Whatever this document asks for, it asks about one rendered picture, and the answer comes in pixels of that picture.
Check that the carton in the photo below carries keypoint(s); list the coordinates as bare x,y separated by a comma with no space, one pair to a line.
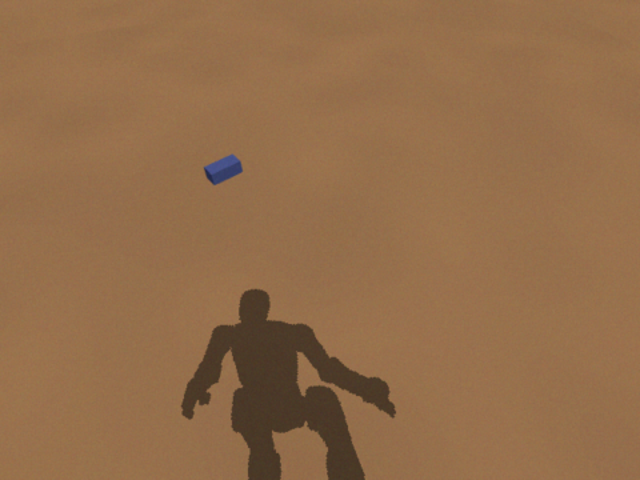
223,169

